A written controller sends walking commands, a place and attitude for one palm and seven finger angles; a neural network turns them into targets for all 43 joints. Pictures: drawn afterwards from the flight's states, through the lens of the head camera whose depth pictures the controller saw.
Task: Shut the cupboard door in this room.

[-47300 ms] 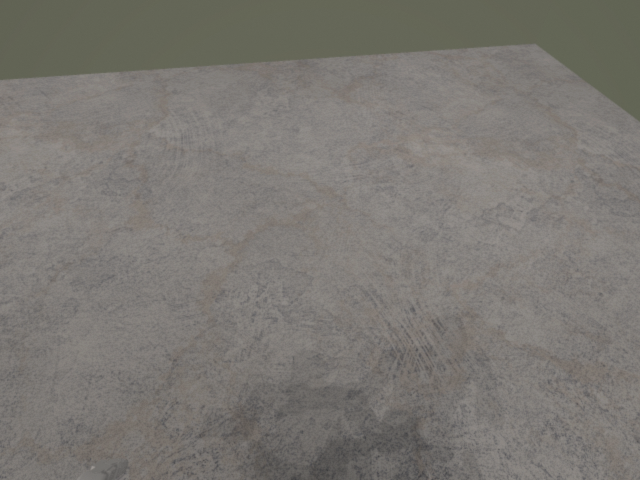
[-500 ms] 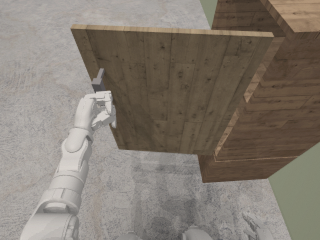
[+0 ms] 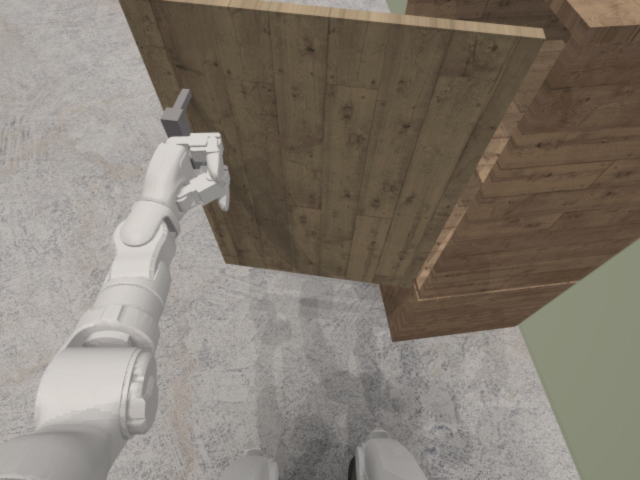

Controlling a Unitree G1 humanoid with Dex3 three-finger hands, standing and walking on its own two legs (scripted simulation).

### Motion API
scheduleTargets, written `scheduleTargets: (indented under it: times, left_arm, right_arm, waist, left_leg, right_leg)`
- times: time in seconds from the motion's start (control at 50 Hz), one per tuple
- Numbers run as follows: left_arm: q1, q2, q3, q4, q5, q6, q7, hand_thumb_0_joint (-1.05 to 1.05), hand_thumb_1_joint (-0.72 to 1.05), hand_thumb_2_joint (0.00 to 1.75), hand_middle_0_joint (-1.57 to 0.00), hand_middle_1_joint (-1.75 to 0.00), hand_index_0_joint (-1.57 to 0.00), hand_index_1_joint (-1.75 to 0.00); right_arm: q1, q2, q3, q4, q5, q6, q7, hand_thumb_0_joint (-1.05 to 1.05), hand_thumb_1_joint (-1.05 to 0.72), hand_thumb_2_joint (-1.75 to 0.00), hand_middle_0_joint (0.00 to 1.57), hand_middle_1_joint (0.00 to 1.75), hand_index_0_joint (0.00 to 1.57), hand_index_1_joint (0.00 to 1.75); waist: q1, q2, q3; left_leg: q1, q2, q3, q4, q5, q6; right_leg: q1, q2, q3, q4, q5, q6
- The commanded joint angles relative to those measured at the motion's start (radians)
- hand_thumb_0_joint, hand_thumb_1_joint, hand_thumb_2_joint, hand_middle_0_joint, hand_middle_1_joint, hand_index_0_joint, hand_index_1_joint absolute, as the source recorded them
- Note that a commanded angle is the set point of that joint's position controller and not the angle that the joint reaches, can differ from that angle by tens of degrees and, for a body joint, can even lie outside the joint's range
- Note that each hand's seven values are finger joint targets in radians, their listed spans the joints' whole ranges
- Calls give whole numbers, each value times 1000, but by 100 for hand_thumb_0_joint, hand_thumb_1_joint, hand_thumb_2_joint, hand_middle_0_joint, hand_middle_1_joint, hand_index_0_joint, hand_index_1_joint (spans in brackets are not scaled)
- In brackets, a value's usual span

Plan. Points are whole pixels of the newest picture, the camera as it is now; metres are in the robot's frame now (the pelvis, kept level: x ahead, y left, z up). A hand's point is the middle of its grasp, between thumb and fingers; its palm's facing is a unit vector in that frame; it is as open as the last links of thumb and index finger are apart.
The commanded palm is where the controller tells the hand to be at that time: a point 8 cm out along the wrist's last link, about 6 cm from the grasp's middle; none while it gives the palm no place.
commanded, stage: push the door shut along its arc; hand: left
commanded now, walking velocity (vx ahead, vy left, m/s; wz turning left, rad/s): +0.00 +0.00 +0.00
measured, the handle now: (191, 141) +0.54 +0.15 +0.07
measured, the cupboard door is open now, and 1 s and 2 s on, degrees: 75 64 55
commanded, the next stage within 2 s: pull the fist back off the door in 1.14 s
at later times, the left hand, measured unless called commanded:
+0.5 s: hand (259, 144) +0.53 +0.06 +0.08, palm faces -0.39 -0.92 -0.02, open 3.1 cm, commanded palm +0.53 +0.12 +0.08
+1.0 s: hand (275, 128) +0.55 +0.04 +0.08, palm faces -0.47 -0.88 -0.02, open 3.4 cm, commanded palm +0.58 +0.07 +0.08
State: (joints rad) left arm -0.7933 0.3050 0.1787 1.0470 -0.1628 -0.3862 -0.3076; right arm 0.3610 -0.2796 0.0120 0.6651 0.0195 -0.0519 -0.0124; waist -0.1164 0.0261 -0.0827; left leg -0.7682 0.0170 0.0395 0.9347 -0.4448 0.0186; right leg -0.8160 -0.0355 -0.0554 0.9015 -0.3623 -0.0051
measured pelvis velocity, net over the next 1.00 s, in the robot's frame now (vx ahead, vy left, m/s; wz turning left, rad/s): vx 0.00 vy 0.00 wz -0.01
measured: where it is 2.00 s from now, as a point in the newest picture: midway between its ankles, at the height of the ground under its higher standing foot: outside the picture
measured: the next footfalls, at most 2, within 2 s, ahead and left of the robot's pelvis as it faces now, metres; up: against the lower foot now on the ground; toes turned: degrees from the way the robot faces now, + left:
none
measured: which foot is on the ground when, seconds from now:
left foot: down 0.00-1.00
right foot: down 0.00-1.00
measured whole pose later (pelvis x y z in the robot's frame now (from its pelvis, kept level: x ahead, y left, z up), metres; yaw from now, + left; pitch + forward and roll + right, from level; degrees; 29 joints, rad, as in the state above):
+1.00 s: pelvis +0.00 +0.00 -0.03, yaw +0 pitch +25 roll -2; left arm -1.30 0.46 0.15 1.29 -0.09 -0.21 -0.43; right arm 0.37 -0.29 0.03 0.69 -0.03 -0.08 -0.02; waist -0.24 0.05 -0.07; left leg -1.05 0.04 0.01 1.11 -0.50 0.02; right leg -1.08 -0.02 -0.08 1.04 -0.40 -0.02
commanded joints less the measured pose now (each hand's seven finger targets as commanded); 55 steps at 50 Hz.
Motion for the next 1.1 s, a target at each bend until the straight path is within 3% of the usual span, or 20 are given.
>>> scheduleTargets:
  times: [0.0,0.08,0.12,0.16,0.2,0.26,0.36,0.4,0.48,0.56,0.6,0.62,0.64,0.68,0.72,0.8,0.88,0.96,1.02,1.08]
  left_arm:
    - [-607,187,19,-164,20,-55,-4,0,90,90,-130,-150,-130,-150]
    - [-635,188,21,-130,21,-48,-33,0,90,90,-130,-150,-130,-150]
    - [-660,219,39,-98,15,-31,-51,0,90,90,-130,-150,-130,-150]
    - [-692,208,32,-79,14,-19,-58,0,90,90,-130,-150,-130,-150]
    - [-708,208,28,-90,17,-20,-64,0,90,90,-130,-150,-130,-150]
    - [-729,203,23,-83,28,-12,-64,0,90,90,-130,-150,-130,-150]
    - [-754,307,98,-53,45,25,-63,0,90,90,-130,-150,-130,-150]
    - [-798,322,101,-85,52,21,-65,0,90,90,-130,-150,-130,-150]
    - [-771,337,120,-85,45,32,-87,0,90,90,-130,-150,-130,-150]
    - [-802,345,108,-32,57,68,-102,0,90,90,-130,-150,-130,-150]
    - [-869,358,107,-40,52,72,-113,0,90,90,-130,-150,-130,-150]
    - [-864,357,101,-17,55,77,-119,0,90,90,-130,-150,-130,-150]
    - [-881,317,67,-9,54,81,-126,0,90,90,-130,-150,-130,-150]
    - [-940,261,28,-21,41,80,-135,0,90,90,-130,-150,-130,-150]
    - [-974,279,28,-3,50,84,-136,0,90,90,-130,-150,-130,-150]
    - [-1050,230,-11,-20,51,87,-141,0,90,90,-130,-150,-130,-150]
    - [-1089,204,-26,-11,48,100,-140,0,90,90,-130,-150,-130,-150]
    - [-1126,221,-20,24,63,121,-133,0,90,90,-130,-150,-130,-150]
    - [-1158,235,-16,15,67,120,-135,0,90,90,-130,-150,-130,-150]
    - [-1186,192,-42,17,67,122,-136,0,90,90,-130,-150,-130,-150]
  right_arm:
    - [103,-155,-52,-73,3,-24,-17,0,-90,-90,20,30,20,30]
    - [125,-162,-52,-73,-2,-28,-16,0,-90,-90,20,30,20,30]
    - [129,-168,-48,-69,-2,-25,-18,0,-90,-90,20,30,20,30]
    - [136,-167,-47,-68,-3,-26,-19,0,-90,-90,20,30,20,30]
    - [146,-168,-46,-72,-8,-28,-16,0,-90,-90,20,30,20,30]
    - [159,-168,-50,-68,-12,-25,-11,0,-90,-90,20,30,20,30]
    - [184,-174,-47,-79,-15,-11,-13,0,-90,-90,20,30,20,30]
    - [189,-173,-47,-80,-20,-11,-13,0,-90,-90,20,30,20,30]
    - [205,-172,-51,-94,-19,-6,-12,0,-90,-90,20,30,20,30]
    - [214,-178,-50,-82,-21,1,-16,0,-90,-90,20,30,20,30]
    - [220,-180,-50,-71,-21,-2,-23,0,-90,-90,20,30,20,30]
    - [222,-180,-48,-68,-21,-2,-24,0,-90,-90,20,30,20,30]
    - [221,-178,-47,-66,-21,-5,-24,0,-90,-90,20,30,20,30]
    - [227,-175,-48,-56,-24,-14,-27,0,-90,-90,20,30,20,30]
    - [232,-184,-50,-35,-30,-18,-28,0,-90,-90,20,30,20,30]
    - [234,-183,-52,-13,-36,-33,-27,0,-90,-90,20,30,20,30]
    - [238,-186,-51,-4,-41,-41,-28,0,-90,-90,20,30,20,30]
    - [237,-187,-50,9,-45,-42,-28,0,-90,-90,20,30,20,30]
    - [236,-189,-49,9,-48,-47,-29,0,-90,-90,20,30,20,30]
    - [241,-185,-47,13,-50,-53,-28,0,-90,-90,20,30,20,30]
  waist:
    - [-74,-6,-383]
    - [-77,31,-449]
    - [-87,22,-446]
    - [-101,9,-433]
    - [-94,53,-465]
    - [-102,51,-477]
    - [-106,7,-490]
    - [-105,58,-537]
    - [-97,64,-582]
    - [-122,17,-523]
    - [-141,35,-533]
    - [-141,26,-525]
    - [-154,32,-508]
    - [-171,85,-524]
    - [-183,87,-526]
    - [-199,140,-575]
    - [-214,132,-580]
    - [-227,111,-561]
    - [-227,148,-601]
    - [-241,168,-593]
  left_leg:
    - [172,-21,-63,-115,199,9]
    - [221,-18,-78,-93,255,8]
    - [198,-15,-79,-83,251,7]
    - [174,-14,-81,-75,234,10]
    - [209,-13,-91,-65,284,7]
    - [205,-11,-91,-46,290,9]
    - [115,-16,-74,-24,301,19]
    - [145,-15,-78,-8,339,17]
    - [158,-18,-71,6,397,18]
    - [81,-17,-62,10,323,23]
    - [98,-16,-64,23,339,26]
    - [81,-17,-65,26,329,26]
    - [83,-16,-69,25,319,26]
    - [146,-16,-79,36,343,26]
    - [160,-8,-94,50,351,23]
    - [212,-7,-108,70,384,21]
    - [214,-7,-115,83,384,25]
    - [163,-7,-108,96,346,27]
    - [179,-8,-111,109,368,26]
    - [207,-8,-118,113,382,28]
  right_leg:
    - [177,45,38,-94,181,-18]
    - [148,49,29,-71,204,-26]
    - [141,50,31,-70,204,-24]
    - [121,50,31,-68,188,-22]
    - [98,53,24,-50,209,-26]
    - [79,54,25,-44,208,-24]
    - [143,57,37,-31,264,-20]
    - [132,58,37,-14,294,-22]
    - [168,65,35,-1,360,-26]
    - [165,65,42,-21,325,-17]
    - [142,67,41,-16,336,-18]
    - [143,67,43,-16,328,-18]
    - [115,66,38,-16,309,-19]
    - [55,69,25,-8,296,-25]
    - [4,68,21,-2,274,-23]
    - [-48,69,14,15,272,-28]
    - [-76,73,1,26,257,-32]
    - [-81,73,4,27,239,-29]
    - [-94,74,3,41,248,-32]
    - [-137,78,-8,48,236,-35]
